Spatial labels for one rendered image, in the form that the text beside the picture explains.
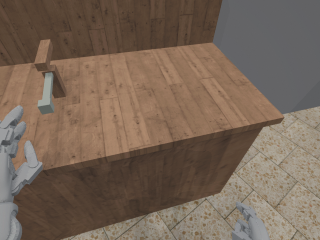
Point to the counter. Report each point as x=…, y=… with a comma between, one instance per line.
x=148, y=113

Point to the robot right hand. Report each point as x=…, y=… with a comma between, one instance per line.
x=254, y=230

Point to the tap lever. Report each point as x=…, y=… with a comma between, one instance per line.
x=46, y=105

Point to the left robot forearm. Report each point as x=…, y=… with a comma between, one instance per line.
x=10, y=227

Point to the robot left hand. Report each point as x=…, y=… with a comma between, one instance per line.
x=10, y=135

